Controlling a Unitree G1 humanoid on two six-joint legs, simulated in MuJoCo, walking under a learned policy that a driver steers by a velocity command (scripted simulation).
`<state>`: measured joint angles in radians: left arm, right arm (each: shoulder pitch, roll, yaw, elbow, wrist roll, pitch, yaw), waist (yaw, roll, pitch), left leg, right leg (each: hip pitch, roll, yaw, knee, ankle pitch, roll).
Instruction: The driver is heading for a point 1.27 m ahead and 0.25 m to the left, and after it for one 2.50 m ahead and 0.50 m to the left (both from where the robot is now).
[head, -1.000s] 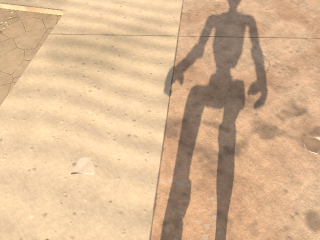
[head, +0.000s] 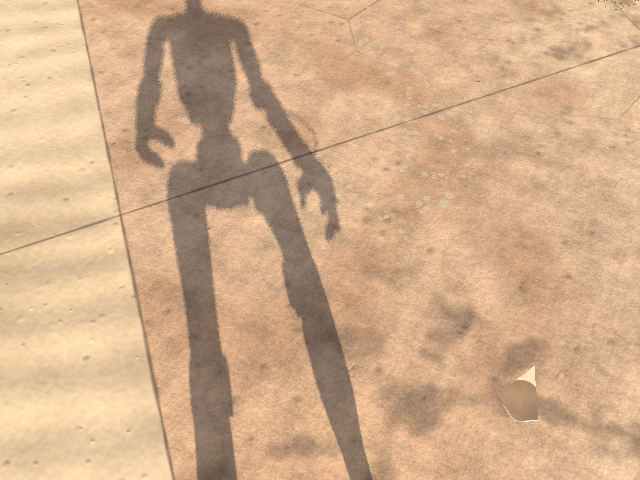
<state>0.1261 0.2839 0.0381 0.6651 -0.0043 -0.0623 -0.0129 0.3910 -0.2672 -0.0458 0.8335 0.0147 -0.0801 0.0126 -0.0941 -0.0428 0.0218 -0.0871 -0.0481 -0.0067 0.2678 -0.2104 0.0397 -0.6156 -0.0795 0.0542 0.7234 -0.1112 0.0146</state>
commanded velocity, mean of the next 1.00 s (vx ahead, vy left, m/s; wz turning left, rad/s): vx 0.50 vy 0.00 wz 0.33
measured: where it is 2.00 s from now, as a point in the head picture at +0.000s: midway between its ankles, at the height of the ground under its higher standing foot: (212, 240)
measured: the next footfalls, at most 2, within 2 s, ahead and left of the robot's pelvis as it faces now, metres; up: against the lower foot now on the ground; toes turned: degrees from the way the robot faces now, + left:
right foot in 0.16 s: +0.25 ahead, -0.15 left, +0.00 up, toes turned +5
left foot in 0.66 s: +0.46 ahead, +0.18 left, +0.00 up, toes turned +24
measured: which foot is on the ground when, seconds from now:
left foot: down 0.00-0.16, up 0.18-0.64, down 0.66-1.00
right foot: up 0.00-0.14, down 0.16-0.68, up 0.70-1.00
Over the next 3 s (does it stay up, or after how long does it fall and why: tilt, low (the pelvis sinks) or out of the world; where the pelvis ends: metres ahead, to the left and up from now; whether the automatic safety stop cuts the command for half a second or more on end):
stays up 1.47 0.26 -0.01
